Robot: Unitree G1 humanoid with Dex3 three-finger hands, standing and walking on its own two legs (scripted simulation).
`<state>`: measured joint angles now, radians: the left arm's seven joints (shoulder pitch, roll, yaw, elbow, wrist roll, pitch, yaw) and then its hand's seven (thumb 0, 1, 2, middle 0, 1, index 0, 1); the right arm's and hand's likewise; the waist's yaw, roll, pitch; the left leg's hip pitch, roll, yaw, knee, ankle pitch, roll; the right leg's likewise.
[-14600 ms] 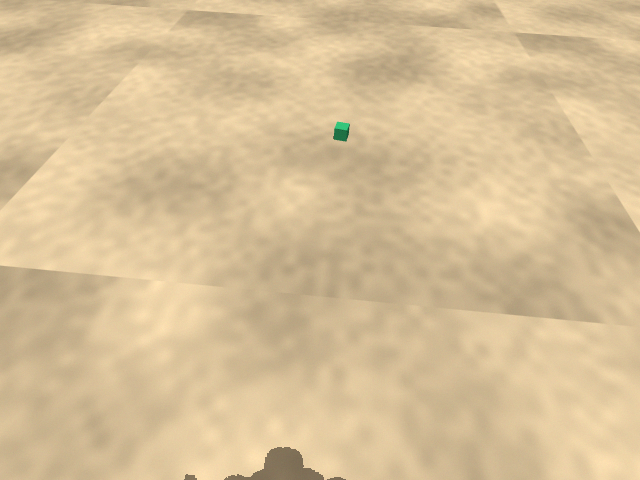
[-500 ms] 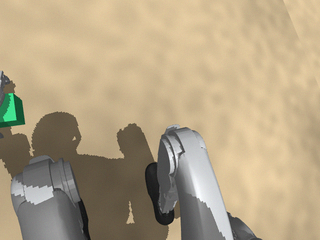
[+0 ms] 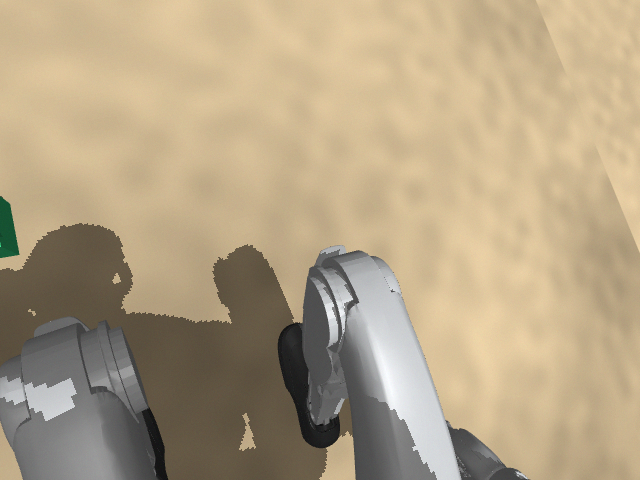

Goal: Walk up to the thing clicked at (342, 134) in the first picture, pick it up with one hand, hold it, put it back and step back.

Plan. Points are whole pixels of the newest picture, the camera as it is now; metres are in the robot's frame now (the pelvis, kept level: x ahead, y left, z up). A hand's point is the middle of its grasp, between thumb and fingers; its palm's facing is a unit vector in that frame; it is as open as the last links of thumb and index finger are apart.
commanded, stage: rest palm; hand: left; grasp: from above
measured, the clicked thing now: out of the picture +0.44 +0.30 -0.25
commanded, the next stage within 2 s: close in 0.64 s
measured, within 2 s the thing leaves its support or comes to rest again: neither
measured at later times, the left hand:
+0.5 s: hand out of the picture +0.43 +0.29 -0.23, palm faces -0.43 -0.08 -0.90, open 14.3 cm
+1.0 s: hand out of the picture +0.43 +0.29 -0.24, palm faces -0.45 -0.08 -0.89, open 13.3 cm
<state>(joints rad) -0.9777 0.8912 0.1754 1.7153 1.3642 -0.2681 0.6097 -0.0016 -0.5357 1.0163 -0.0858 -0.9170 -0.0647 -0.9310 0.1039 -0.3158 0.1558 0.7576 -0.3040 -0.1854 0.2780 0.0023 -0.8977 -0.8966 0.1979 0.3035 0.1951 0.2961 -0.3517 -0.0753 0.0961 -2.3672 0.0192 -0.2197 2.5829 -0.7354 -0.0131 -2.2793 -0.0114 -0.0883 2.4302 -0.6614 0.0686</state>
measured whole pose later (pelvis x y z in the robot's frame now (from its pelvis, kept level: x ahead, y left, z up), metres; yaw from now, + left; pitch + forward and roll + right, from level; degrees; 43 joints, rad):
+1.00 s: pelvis +0.00 +0.00 +0.00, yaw -2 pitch +26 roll -13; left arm -0.98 0.92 0.09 1.75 1.35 -0.28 0.70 0.00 -0.37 0.91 -0.21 -0.85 -0.20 -0.85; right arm 0.06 -0.33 0.24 0.74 -0.32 -0.25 0.31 0.00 -0.89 -0.89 0.20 0.30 0.20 0.30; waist -0.36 -0.11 0.15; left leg -2.34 0.02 -0.26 2.59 -0.74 -0.01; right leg -2.24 0.01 -0.12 2.41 -0.65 0.07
